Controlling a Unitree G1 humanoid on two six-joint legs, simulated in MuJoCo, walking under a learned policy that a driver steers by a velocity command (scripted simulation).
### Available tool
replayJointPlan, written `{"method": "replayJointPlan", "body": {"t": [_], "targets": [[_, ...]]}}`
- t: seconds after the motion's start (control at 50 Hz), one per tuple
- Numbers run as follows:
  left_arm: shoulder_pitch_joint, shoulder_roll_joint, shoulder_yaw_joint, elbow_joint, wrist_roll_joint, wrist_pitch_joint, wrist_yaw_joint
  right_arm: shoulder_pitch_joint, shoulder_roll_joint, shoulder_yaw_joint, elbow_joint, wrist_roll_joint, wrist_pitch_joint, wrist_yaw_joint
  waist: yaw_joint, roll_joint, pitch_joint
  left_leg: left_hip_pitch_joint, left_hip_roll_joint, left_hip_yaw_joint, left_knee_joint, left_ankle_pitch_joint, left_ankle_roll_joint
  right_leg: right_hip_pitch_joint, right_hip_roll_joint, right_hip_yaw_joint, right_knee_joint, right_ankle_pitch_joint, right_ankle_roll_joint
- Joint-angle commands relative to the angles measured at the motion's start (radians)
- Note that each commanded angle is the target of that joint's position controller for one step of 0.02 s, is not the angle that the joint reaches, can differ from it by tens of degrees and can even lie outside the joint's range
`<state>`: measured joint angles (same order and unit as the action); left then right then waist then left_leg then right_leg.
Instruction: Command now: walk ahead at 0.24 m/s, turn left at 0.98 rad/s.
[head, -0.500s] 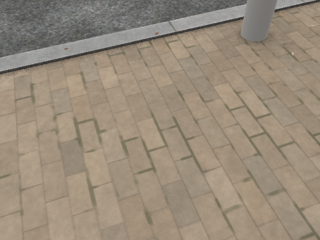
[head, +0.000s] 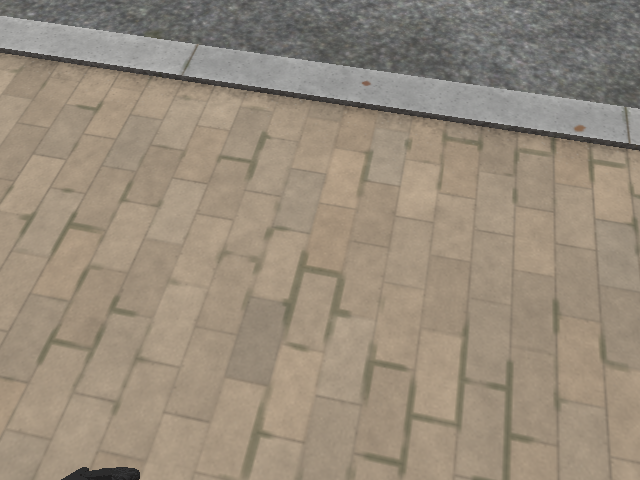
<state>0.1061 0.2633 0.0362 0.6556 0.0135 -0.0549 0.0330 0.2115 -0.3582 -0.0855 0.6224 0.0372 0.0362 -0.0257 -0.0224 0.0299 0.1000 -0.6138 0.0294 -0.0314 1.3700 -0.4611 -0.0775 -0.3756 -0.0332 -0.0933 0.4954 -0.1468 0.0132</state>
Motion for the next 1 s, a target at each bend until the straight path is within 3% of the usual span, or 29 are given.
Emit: {"method": "replayJointPlan", "body": {"t": [0.02, 0.08, 0.18, 0.22, 0.24, 0.26, 0.28, 0.3, 0.32, 0.34, 0.36, 0.38, 0.42, 0.46, 0.5, 0.54, 0.58, 0.6, 0.62, 0.64, 0.66, 0.68, 0.7, 0.72, 0.76, 0.84, 0.92, 0.96, 1.0], "targets": [[-0.056, 0.141, 0.052, -0.026, -0.001, -0.02, 0.002, 0.05, 0.018, 0.008, -0.099, -0.009, 0.008, -0.001, -0.02, -0.141, -0.143, -0.027, 0.102, -0.013, -0.194, 0.076, -0.005, 0.127, -0.277, 0.149, -0.224, 0.439, -0.219], [-0.102, 0.179, 0.07, -0.011, -0.012, -0.011, 0.007, 0.035, -0.004, 0.003, -0.084, -0.01, 0.006, 0.023, -0.022, -0.119, -0.216, 0.095, 0.102, 0.009, -0.41, 0.284, 0.034, 0.163, -0.281, 0.038, -0.2, 0.407, -0.206], [-0.089, 0.217, 0.091, 0.018, -0.049, 0.007, -0.017, -0.072, -0.065, -0.028, -0.113, -0.009, 0.03, 0.058, 0.002, -0.134, -0.173, 0.197, 0.05, 0.099, -0.65, 0.291, 0.101, 0.234, -0.294, -0.06, -0.122, 0.307, -0.143], [-0.075, 0.203, 0.092, 0.031, -0.062, 0.017, -0.023, -0.027, -0.084, -0.051, -0.103, -0.012, 0.028, 0.055, -0.03, -0.096, -0.183, 0.311, -0.009, 0.145, -0.793, 0.324, 0.149, 0.242, -0.267, -0.118, 0.036, 0.338, -0.087], [-0.021, 0.177, 0.088, 0.046, -0.054, 0.023, -0.029, 0.071, -0.136, -0.078, -0.079, -0.02, 0.021, 0.039, -0.066, -0.004, -0.207, 0.472, -0.031, 0.091, -0.87, 0.484, 0.199, 0.154, -0.208, -0.147, 0.238, 0.278, -0.039], [0.015, 0.13, 0.075, -0.002, -0.008, 0.024, -0.033, 0.088, -0.295, -0.113, -0.099, -0.025, 0.014, 0.02, -0.009, 0.333, -0.198, 0.688, 0.205, -0.322, -0.896, 1.027, 0.349, -0.208, -0.06, -0.177, 0.591, -0.391, 0.055], [-0.024, 0.135, 0.063, -0.042, 0.005, 0.017, -0.03, 0.056, -0.287, -0.099, -0.147, -0.064, -0.012, 0.032, -0.025, 0.302, -0.389, 0.764, 0.331, -0.638, -0.973, 0.811, 0.525, -0.374, 0.042, 0.087, 0.819, -0.554, 0.068], [-0.091, 0.173, 0.072, -0.043, -0.02, 0.011, -0.031, 0.047, -0.237, -0.085, -0.151, -0.057, -0.034, 0.045, -0.052, 0.141, -0.382, 0.732, 0.316, -0.58, -1.013, 0.698, 0.488, -0.401, 0.019, 0.175, 0.839, -0.488, 0.04], [-0.108, 0.16, 0.068, -0.044, -0.025, 0.009, -0.025, 0.021, -0.209, -0.077, -0.142, -0.036, -0.045, 0.04, -0.027, 0.088, -0.322, 0.661, 0.265, -0.509, -1.011, 0.607, 0.429, -0.39, 0.008, 0.197, 0.782, -0.41, 0.016], [-0.093, 0.16, 0.069, -0.026, -0.01, 0.011, -0.015, -0.024, -0.167, -0.065, -0.148, -0.014, -0.04, 0.031, 0.005, 0.024, -0.27, 0.583, 0.218, -0.446, -1.009, 0.558, 0.375, -0.365, -0.007, 0.203, 0.707, -0.353, 0.015], [-0.081, 0.17, 0.073, -0.022, -0.003, 0.015, -0.01, -0.086, -0.146, -0.057, -0.163, -0.011, -0.03, 0.017, 0.039, 0.037, -0.249, 0.486, 0.185, -0.4, -1.009, 0.546, 0.347, -0.299, -0.009, 0.205, 0.628, -0.307, 0.018], [-0.08, 0.164, 0.072, -0.018, -0.003, 0.019, -0.014, -0.118, -0.14, -0.054, -0.18, -0.022, -0.021, 0.007, 0.052, 0.052, -0.244, 0.423, 0.15, -0.372, -1.012, 0.556, 0.335, -0.237, 0.011, 0.191, 0.575, -0.276, 0.024], [-0.068, 0.125, 0.061, -0.005, -0.009, 0.023, -0.018, -0.116, -0.144, -0.06, -0.183, -0.031, -0.012, -0.006, 0.053, 0.048, -0.266, 0.395, 0.114, -0.361, -0.994, 0.599, 0.328, -0.173, 0.058, 0.181, 0.443, -0.247, 0.043], [-0.065, 0.096, 0.049, 0.002, -0.015, 0.026, -0.025, -0.104, -0.15, -0.068, -0.18, -0.022, -0.005, -0.013, 0.044, 0.05, -0.29, 0.381, 0.098, -0.385, -0.976, 0.563, 0.316, -0.115, 0.085, 0.193, 0.332, -0.208, 0.052], [-0.034, 0.105, 0.049, 0.013, -0.028, 0.028, -0.041, -0.102, -0.14, -0.063, -0.184, -0.011, -0.001, -0.012, 0.035, 0.075, -0.324, 0.326, 0.087, -0.421, -1.02, 0.11, 0.304, -0.032, 0.085, 0.184, 0.252, -0.163, 0.039], [-0.007, 0.118, 0.057, 0.014, -0.038, 0.022, -0.058, -0.081, -0.133, -0.051, -0.173, -0.016, -0.009, 0.001, 0.033, 0.152, -0.296, 0.239, 0.089, -0.457, -1.047, -0.144, 0.296, 0.057, 0.086, 0.147, 0.213, -0.194, 0.02], [0.075, 0.106, 0.063, 0.036, -0.036, 0.006, -0.066, -0.078, -0.093, -0.031, -0.16, -0.02, -0.018, 0.009, 0.081, 0.157, -0.253, 0.113, 0.066, -0.433, -0.998, -0.266, 0.262, 0.218, 0.071, 0.112, 0.119, -0.159, -0.011], [0.173, 0.107, 0.07, 0.069, -0.027, -0.003, -0.064, -0.088, -0.051, -0.017, -0.158, -0.025, -0.024, 0.008, 0.127, 0.131, -0.228, 0.024, 0.026, -0.378, -0.911, -0.289, 0.223, 0.32, 0.038, 0.13, 0.045, -0.191, -0.034], [0.285, 0.154, 0.081, 0.098, -0.008, -0.015, -0.058, -0.088, 0.04, 0.009, -0.158, -0.024, -0.032, 0.004, 0.155, -0.055, -0.201, -0.108, -0.085, -0.238, -0.556, -0.241, 0.152, 0.398, -0.139, 0.378, -0.11, -0.432, -0.079], [0.242, 0.257, 0.092, 0.073, 0.03, -0.03, -0.064, -0.08, 0.054, 0.017, -0.213, 0.006, -0.052, 0.005, 0.081, -0.251, -0.086, -0.351, -0.155, -0.176, -0.338, -0.11, 0.139, 0.358, -0.317, 0.84, -0.32, -0.794, -0.203], [0.155, 0.253, 0.097, 0.043, 0.023, -0.045, -0.057, -0.098, -0.002, 0.008, -0.21, 0.019, -0.071, 0.006, 0.049, -0.237, 0.01, -0.445, -0.086, -0.225, -0.227, -0.005, 0.144, 0.298, -0.378, 0.939, -0.374, -0.875, -0.269], [0.124, 0.206, 0.077, 0.046, 0.058, -0.012, -0.054, -0.185, -0.048, 0.003, -0.202, -0.098, -0.058, 0.032, 0.057, -0.084, 0.068, -0.414, -0.106, -0.229, -0.231, 0.147, 0.136, 0.183, -0.353, 0.844, -0.391, -0.832, -0.214], [0.122, 0.193, 0.075, 0.05, 0.044, -0.002, -0.053, -0.145, -0.052, -0.004, -0.178, -0.102, -0.054, 0.05, 0.027, -0.069, 0.049, -0.356, -0.11, -0.229, -0.241, 0.215, 0.12, 0.175, -0.285, 0.696, -0.359, -0.698, -0.166], [0.133, 0.187, 0.072, 0.058, 0.032, -0.003, -0.049, -0.099, -0.048, -0.003, -0.148, -0.105, -0.05, 0.068, 0.026, -0.103, 0.011, -0.29, -0.116, -0.196, -0.229, 0.262, 0.104, 0.166, -0.223, 0.571, -0.354, -0.591, -0.139], [0.178, 0.172, 0.065, 0.082, 0.015, -0.017, -0.053, -0.057, -0.032, 0.003, -0.12, -0.096, -0.045, 0.089, 0.031, -0.151, -0.033, -0.202, -0.114, -0.156, -0.217, 0.325, 0.085, 0.155, -0.167, 0.441, -0.363, -0.484, -0.137], [0.31, 0.169, 0.067, 0.13, 0.002, -0.03, -0.055, -0.162, -0.024, 0.02, -0.132, -0.086, -0.048, 0.096, 0.09, -0.158, -0.025, -0.229, -0.061, -0.069, -0.366, 0.346, 0.073, 0.286, -0.175, 0.351, -0.4, -0.381, -0.165], [0.401, 0.169, 0.063, 0.167, 0.008, -0.025, -0.051, -0.313, 0.011, 0.047, -0.159, -0.074, -0.059, 0.113, 0.166, -0.204, 0.006, -0.1, -0.007, 0.079, -0.647, 0.308, 0.092, 0.333, -0.185, 0.269, -0.43, -0.248, -0.164], [0.424, 0.186, 0.063, 0.189, 0.01, -0.021, -0.046, -0.324, 0.012, 0.05, -0.161, -0.076, -0.064, 0.11, 0.161, -0.211, 0.029, -0.012, -0.02, 0.114, -0.759, 0.241, 0.125, 0.354, -0.208, 0.238, -0.416, -0.106, -0.164], [0.428, 0.209, 0.061, 0.211, 0.002, -0.017, -0.041, -0.234, -0.009, 0.041, -0.138, -0.086, -0.07, 0.089, 0.1, -0.216, -0.015, 0.182, -0.089, 0.168, -0.828, 0.139, 0.169, 0.359, -0.223, 0.182, -0.274, 0.375, -0.163]]}}
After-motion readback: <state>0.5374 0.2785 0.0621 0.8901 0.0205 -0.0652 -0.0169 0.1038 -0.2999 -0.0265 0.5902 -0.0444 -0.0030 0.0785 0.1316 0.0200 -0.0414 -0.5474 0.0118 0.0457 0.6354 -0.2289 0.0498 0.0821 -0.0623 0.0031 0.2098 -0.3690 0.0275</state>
